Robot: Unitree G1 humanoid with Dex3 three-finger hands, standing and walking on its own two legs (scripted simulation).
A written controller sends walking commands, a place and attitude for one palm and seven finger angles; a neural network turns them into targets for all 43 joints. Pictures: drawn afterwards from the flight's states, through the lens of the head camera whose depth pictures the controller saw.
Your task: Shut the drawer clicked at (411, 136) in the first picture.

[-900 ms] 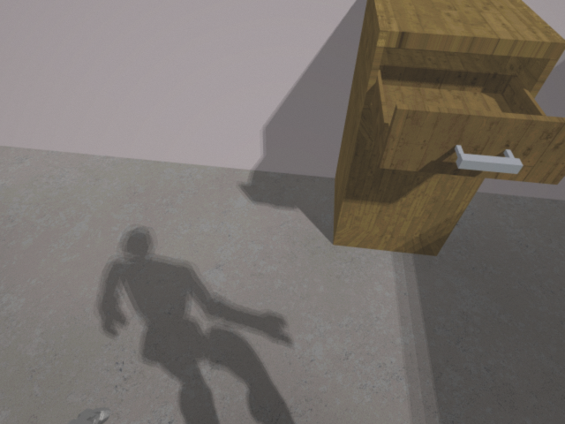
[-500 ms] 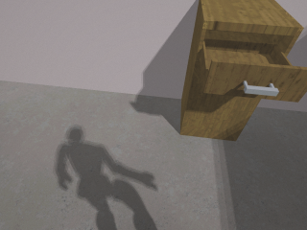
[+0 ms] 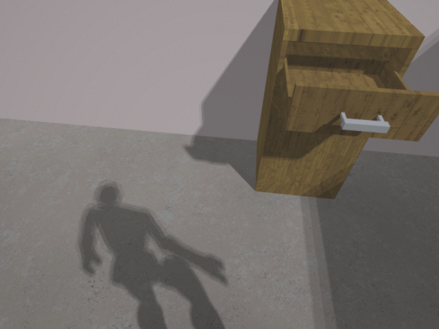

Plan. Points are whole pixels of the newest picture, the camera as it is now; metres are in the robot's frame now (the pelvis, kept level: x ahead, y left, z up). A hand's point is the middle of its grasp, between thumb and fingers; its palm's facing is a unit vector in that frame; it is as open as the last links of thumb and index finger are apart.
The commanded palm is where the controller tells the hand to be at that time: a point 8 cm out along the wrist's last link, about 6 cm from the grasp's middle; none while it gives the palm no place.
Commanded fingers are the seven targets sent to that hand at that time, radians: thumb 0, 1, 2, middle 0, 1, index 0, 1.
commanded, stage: look at it before walking up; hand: left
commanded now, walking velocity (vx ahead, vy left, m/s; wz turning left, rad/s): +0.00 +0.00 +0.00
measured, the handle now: (363, 121) +0.67 -0.37 +0.01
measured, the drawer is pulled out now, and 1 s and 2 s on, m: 0.30 0.30 0.30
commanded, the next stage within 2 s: walk to a spot facing it in 0.54 s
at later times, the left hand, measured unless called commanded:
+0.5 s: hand out of the picture +0.07 +0.24 -0.16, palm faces -0.04 -0.94 -0.34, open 7.4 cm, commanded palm none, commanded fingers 0.00 0.90 0.90 -0.20 -0.30 -0.20 -0.30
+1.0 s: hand out of the picture +0.08 +0.19 -0.18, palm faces -0.14 -0.95 -0.29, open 7.4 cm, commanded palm none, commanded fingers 0.00 0.90 0.90 -0.20 -0.30 -0.20 -0.30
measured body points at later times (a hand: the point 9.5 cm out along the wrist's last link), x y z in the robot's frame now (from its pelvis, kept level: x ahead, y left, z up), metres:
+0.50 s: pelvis +0.00 +0.00 +0.00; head +0.01 +0.00 +0.45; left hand +0.08 +0.29 -0.13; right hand +0.08 -0.30 -0.13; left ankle +0.01 +0.12 -0.74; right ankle +0.01 -0.12 -0.74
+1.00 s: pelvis +0.00 -0.02 -0.02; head +0.02 -0.04 +0.43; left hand +0.08 +0.24 -0.16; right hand +0.05 -0.28 -0.17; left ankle +0.01 +0.12 -0.74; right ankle +0.00 -0.11 -0.74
